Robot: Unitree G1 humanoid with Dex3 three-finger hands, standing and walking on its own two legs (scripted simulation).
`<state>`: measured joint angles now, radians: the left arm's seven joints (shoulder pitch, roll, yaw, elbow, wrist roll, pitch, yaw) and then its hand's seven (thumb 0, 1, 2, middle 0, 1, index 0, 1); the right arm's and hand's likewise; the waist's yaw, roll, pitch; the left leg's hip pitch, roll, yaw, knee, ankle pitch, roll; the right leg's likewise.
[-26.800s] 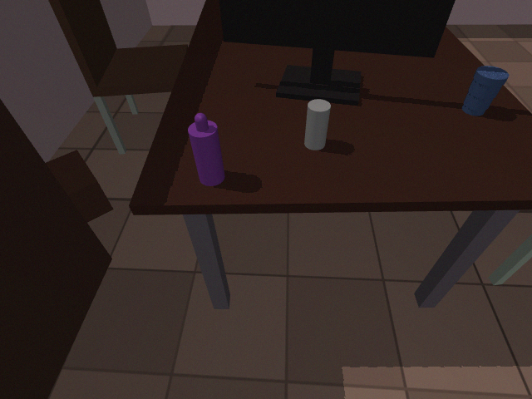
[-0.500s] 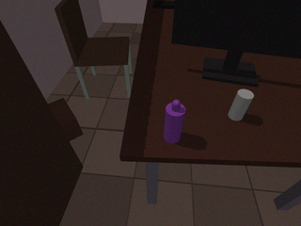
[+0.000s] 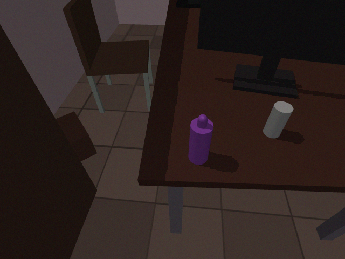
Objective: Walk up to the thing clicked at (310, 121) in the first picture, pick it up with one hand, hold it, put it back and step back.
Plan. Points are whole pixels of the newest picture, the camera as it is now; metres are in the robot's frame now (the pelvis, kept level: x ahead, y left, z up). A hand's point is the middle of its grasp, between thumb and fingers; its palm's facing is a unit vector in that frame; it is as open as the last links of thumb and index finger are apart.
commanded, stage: home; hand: right
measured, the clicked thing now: (277, 120) +0.52 -0.30 +0.02
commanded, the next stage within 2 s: stand in 0.02 s
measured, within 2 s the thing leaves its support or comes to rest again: neither
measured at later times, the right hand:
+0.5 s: hand out of the picture +0.06 -0.26 -0.16, palm faces -0.03 +0.94 -0.35, open 11.0 cm
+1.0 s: hand out of the picture +0.07 -0.26 -0.16, palm faces -0.03 +0.94 -0.35, open 7.4 cm
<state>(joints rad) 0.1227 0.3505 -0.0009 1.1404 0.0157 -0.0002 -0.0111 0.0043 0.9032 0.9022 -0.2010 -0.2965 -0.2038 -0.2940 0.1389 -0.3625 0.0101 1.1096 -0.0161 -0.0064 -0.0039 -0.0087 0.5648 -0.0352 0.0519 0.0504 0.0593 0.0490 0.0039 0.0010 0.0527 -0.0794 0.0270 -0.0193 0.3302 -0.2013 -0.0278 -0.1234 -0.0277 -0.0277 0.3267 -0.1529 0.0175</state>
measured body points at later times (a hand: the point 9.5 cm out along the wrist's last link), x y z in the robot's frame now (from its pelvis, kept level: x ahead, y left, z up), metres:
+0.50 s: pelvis +0.00 +0.00 +0.00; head +0.00 +0.00 +0.45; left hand +0.07 +0.30 -0.13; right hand +0.06 -0.31 -0.13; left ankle -0.01 +0.14 -0.75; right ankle +0.02 -0.13 -0.75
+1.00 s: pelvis +0.00 +0.00 +0.00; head +0.01 +0.00 +0.45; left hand +0.08 +0.30 -0.13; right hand +0.07 -0.31 -0.13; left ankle -0.01 +0.14 -0.75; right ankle +0.02 -0.13 -0.75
